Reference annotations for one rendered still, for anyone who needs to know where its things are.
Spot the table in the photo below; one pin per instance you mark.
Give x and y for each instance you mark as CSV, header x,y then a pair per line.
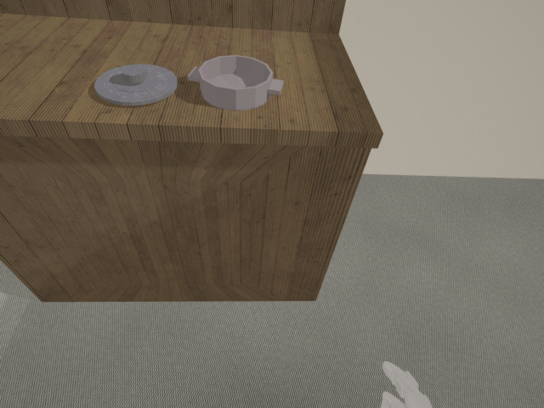
x,y
177,200

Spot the pot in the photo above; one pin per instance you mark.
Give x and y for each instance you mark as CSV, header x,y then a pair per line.
x,y
236,83

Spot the right robot hand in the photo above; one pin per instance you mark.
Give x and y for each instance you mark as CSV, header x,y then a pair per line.
x,y
407,388

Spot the knob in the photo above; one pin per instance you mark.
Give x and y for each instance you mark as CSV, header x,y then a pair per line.
x,y
134,73

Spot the lid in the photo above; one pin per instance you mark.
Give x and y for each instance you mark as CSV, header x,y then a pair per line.
x,y
160,84

